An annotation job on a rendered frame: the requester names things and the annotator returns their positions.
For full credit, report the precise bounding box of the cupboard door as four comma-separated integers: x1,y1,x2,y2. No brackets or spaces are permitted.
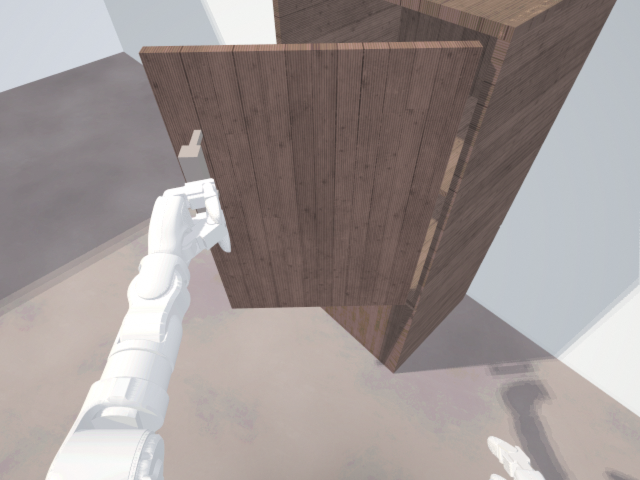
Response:
139,41,483,309

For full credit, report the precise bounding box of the robot right hand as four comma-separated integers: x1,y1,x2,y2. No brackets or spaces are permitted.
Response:
487,436,545,480

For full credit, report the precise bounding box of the handle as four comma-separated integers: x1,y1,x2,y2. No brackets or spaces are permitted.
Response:
178,130,220,213

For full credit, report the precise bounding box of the left robot forearm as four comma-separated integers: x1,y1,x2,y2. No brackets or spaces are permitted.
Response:
45,253,191,480

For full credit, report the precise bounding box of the robot left hand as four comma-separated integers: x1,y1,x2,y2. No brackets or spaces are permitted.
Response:
148,178,231,267

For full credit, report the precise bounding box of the left robot upper arm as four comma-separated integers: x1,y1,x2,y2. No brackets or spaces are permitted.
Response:
51,429,164,480

